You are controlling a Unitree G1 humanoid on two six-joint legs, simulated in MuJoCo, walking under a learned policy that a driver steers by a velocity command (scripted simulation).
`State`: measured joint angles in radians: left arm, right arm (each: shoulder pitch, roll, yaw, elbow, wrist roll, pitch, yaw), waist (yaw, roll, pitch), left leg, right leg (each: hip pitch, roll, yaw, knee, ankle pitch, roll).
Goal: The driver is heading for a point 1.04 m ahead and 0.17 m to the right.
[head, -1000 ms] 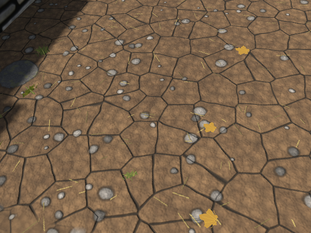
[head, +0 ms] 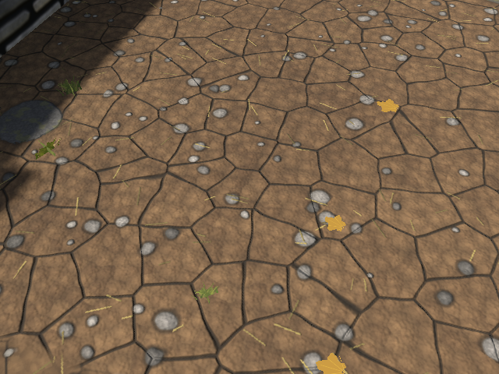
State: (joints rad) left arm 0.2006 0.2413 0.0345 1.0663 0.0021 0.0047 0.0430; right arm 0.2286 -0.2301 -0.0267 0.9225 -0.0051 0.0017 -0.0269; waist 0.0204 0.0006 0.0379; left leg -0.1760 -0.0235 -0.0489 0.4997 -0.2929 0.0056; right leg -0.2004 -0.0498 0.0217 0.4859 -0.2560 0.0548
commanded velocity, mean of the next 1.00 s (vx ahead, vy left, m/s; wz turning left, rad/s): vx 0.19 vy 0.00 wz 0.00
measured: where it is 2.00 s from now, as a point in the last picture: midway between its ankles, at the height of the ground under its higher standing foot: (267, 273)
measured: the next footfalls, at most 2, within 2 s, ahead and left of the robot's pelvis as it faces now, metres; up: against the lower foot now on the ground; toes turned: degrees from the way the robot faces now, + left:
left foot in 1.08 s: +0.42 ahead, +0.10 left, +0.00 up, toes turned +2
right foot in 1.62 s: +0.73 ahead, -0.14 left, +0.00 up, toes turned -3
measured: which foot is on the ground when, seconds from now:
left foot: down 0.00-0.64, up 0.66-1.00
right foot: down 0.00-1.00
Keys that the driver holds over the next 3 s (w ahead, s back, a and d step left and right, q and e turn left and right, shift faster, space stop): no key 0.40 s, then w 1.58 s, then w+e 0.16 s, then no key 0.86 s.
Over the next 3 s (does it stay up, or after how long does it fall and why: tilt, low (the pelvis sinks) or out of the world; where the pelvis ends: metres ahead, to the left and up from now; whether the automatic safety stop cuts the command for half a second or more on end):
stays up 1.04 -0.03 0.00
